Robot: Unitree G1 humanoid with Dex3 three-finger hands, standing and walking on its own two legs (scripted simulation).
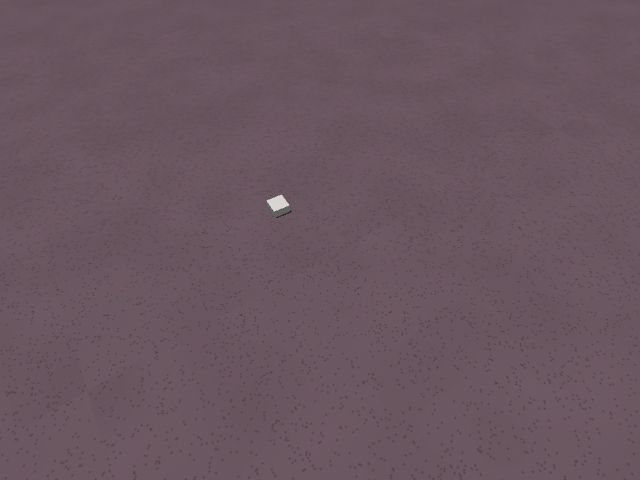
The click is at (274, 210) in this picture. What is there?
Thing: small box
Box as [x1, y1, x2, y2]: [266, 194, 289, 216]
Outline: 281,194 266,200 267,206 274,216 289,211 289,205
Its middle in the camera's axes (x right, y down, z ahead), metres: -0.19 -0.15 +1.74
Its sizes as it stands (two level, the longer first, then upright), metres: 0.080 0.076 0.038
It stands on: the floor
